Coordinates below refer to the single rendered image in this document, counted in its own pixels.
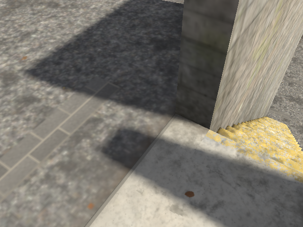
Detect stairs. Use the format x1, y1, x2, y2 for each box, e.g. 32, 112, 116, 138
217, 116, 303, 173

